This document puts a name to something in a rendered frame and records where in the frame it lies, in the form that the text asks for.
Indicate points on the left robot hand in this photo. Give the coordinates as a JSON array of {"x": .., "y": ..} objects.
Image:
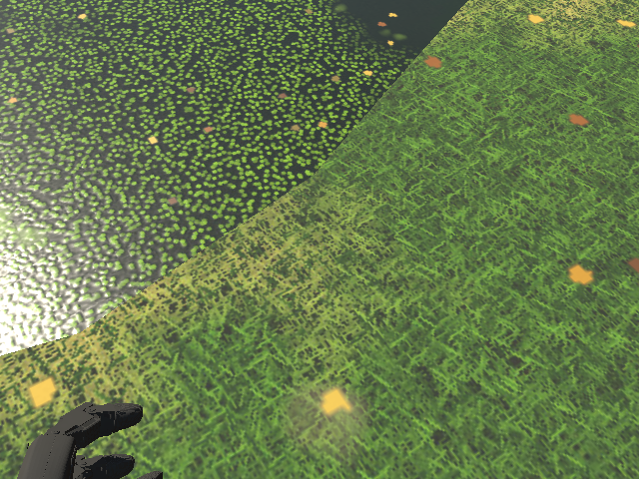
[{"x": 53, "y": 455}]

